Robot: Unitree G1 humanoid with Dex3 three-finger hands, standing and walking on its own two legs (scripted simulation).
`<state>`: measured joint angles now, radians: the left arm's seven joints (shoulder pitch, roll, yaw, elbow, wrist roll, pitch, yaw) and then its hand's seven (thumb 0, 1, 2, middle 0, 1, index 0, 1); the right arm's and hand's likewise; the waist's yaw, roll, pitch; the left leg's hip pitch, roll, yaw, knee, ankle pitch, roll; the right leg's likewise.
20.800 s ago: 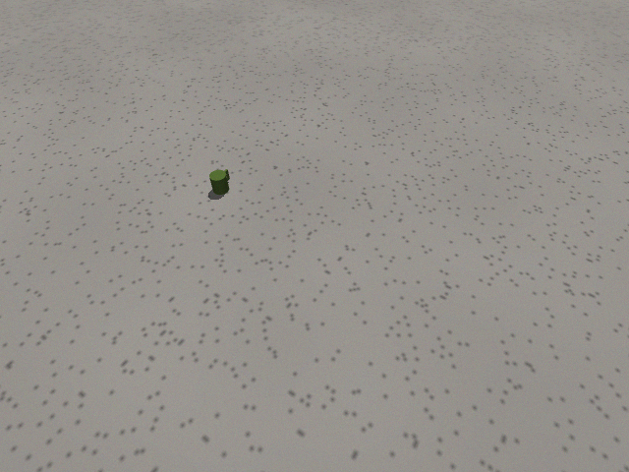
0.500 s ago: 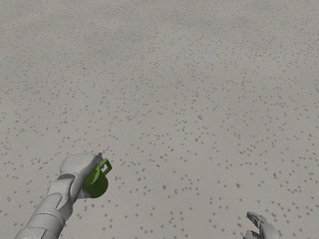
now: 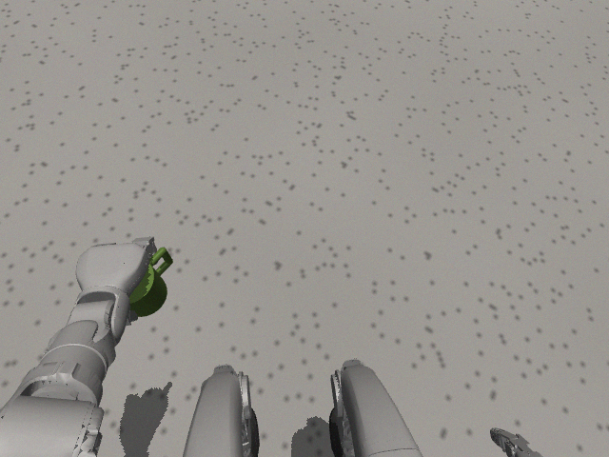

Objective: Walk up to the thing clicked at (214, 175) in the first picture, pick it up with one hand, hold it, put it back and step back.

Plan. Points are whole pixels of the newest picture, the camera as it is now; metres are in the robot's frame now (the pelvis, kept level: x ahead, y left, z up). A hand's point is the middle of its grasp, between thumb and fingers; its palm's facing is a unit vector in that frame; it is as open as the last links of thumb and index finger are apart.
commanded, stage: crouch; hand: left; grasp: from above
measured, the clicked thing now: (144, 279) +0.40 +0.23 -0.15
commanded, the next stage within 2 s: lower in 1.20 s
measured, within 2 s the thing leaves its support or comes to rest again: neither
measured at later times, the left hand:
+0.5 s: hand (155, 312) +0.39 +0.26 -0.33, palm faces -0.45 -0.01 -0.90, open 10.4 cm
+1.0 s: hand (165, 316) +0.40 +0.27 -0.41, palm faces -0.45 -0.02 -0.89, open 10.4 cm
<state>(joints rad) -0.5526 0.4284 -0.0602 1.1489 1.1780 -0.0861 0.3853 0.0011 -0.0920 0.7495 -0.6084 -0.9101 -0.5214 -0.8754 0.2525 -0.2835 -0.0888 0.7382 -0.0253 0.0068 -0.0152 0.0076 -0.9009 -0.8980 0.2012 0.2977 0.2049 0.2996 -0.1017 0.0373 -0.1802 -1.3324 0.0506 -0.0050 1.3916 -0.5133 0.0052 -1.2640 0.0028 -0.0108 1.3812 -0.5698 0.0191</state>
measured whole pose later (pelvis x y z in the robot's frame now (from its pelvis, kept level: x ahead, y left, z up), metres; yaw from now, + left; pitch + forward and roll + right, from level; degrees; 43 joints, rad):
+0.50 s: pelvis -0.02 +0.00 -0.16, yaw -3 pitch +37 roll -6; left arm -0.71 0.56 0.07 1.22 1.23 -0.17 0.41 0.00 -0.10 0.74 -0.64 -0.88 -0.55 -0.85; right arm 0.14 -0.24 -0.05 0.77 -0.10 -0.07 0.06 0.01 -0.91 -0.90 0.20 0.30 0.21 0.30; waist -0.12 0.03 -0.17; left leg -2.00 0.05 -0.07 1.98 -0.64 0.01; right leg -1.89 0.01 -0.05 1.95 -0.71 0.02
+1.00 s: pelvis -0.04 +0.00 -0.24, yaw -6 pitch +35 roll -7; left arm -0.79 0.65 0.13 1.30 1.25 -0.21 0.40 0.00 -0.10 0.74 -0.64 -0.87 -0.55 -0.84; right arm 0.13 -0.26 -0.03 0.78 -0.13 -0.06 0.12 0.00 -0.92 -0.91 0.20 0.30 0.21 0.30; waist -0.14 0.00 -0.10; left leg -2.20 0.07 -0.11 2.22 -0.65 0.00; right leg -2.09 0.04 -0.07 2.19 -0.72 0.02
